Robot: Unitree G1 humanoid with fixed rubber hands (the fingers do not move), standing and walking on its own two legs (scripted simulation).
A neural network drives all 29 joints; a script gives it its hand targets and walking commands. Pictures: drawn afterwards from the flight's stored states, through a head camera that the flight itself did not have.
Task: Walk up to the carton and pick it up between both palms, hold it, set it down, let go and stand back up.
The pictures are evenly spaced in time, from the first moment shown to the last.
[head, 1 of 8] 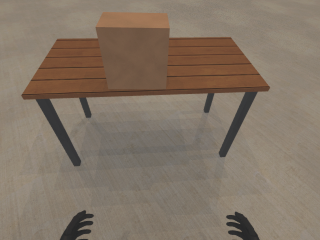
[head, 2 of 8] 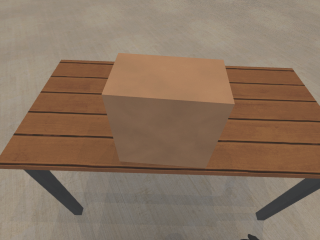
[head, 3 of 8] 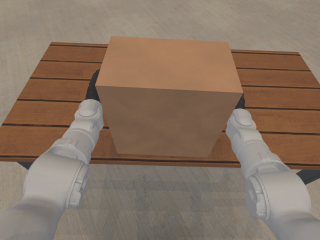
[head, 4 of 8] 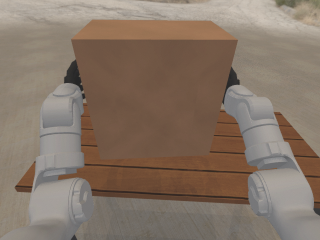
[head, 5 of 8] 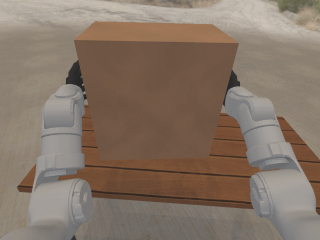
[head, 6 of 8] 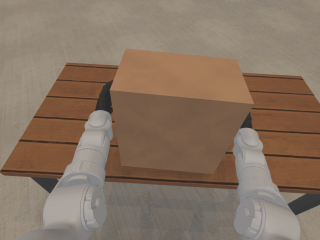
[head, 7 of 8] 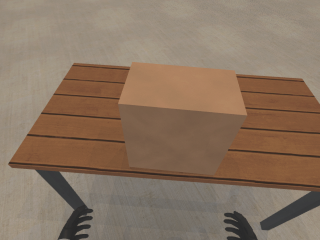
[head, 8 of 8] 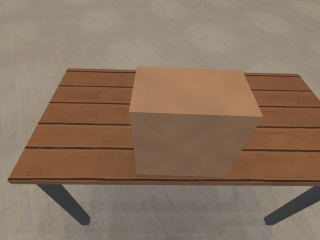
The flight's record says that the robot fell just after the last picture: no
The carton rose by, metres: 0.25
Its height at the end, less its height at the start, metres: +0.00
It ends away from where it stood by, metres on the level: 0.00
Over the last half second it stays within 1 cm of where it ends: yes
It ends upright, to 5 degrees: yes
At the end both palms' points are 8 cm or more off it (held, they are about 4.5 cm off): yes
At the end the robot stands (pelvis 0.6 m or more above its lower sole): yes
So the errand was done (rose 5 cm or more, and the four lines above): yes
